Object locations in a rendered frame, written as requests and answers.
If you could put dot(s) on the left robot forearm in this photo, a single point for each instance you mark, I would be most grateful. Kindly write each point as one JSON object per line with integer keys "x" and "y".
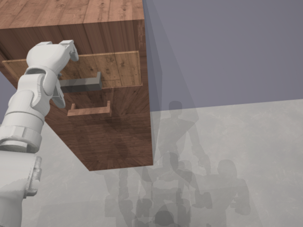
{"x": 22, "y": 125}

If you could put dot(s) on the drawer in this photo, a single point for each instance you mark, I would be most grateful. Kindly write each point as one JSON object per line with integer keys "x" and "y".
{"x": 117, "y": 68}

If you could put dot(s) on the handle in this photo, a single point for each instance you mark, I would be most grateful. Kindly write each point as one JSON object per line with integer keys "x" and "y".
{"x": 89, "y": 113}
{"x": 81, "y": 85}

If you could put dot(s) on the left robot hand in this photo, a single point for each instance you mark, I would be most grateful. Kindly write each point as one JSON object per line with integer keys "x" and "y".
{"x": 55, "y": 57}

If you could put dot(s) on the cabinet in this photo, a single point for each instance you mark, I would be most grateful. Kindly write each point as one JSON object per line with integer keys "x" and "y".
{"x": 96, "y": 26}

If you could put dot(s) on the robot left upper arm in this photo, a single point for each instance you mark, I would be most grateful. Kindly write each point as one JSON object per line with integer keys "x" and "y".
{"x": 19, "y": 177}

